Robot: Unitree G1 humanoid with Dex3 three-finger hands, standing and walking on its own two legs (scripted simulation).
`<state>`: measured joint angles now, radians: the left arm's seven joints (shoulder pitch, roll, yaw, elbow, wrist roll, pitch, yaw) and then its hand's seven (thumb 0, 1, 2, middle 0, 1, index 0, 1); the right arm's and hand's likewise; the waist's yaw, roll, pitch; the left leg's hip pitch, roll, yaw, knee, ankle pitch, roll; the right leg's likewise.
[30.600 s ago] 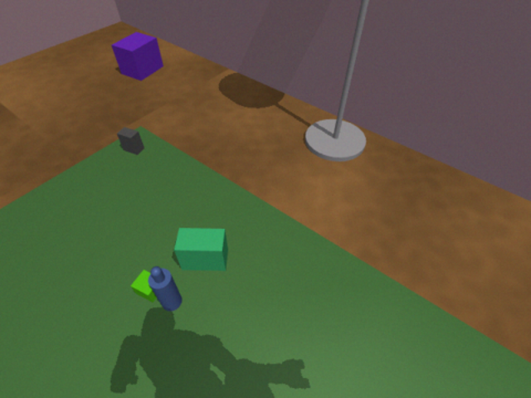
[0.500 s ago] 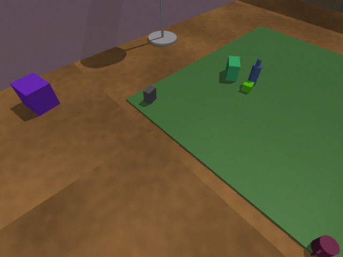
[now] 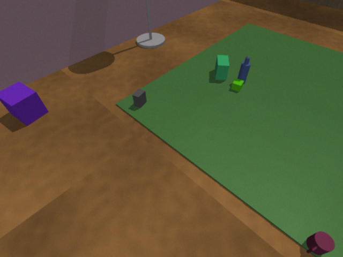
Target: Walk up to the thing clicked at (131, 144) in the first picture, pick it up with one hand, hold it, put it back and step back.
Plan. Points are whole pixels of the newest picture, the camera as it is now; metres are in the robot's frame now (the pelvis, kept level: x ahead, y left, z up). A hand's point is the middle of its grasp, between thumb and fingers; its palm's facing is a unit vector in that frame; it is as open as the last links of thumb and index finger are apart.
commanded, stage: walk up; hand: left
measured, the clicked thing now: (139, 98) +1.45 +0.27 -0.71
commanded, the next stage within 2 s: none
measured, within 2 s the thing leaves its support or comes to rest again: neither
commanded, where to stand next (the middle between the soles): +1.07 +0.03 m, yaw +0 degrees
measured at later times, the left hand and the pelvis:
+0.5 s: hand (82, 235) +0.22 +0.27 -0.18, palm faces +0.05 -0.94 -0.34, open 7.4 cm; pelvis +0.21 -0.01 -0.03, yaw +3 degrees
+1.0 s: hand (105, 138) +0.55 +0.26 -0.14, palm faces +0.01 -0.91 -0.41, open 7.4 cm; pelvis +0.46 -0.03 -0.03, yaw +0 degrees
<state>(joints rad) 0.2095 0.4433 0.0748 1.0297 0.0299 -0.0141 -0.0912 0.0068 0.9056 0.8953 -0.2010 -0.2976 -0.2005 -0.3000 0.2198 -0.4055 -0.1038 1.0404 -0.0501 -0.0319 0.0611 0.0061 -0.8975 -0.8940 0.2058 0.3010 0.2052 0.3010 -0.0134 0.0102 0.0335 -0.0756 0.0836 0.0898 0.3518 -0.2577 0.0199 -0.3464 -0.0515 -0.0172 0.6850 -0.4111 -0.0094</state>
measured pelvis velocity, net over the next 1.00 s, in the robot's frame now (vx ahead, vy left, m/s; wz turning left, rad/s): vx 0.46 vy -0.03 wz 0.01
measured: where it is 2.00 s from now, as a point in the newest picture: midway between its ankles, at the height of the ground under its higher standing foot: (168, 159)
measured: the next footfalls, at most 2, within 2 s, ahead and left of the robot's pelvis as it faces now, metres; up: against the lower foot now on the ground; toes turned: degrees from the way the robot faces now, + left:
right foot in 0.06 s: +0.11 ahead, -0.15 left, +0.00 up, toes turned -5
left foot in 0.48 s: +0.35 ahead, +0.14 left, +0.00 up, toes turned +8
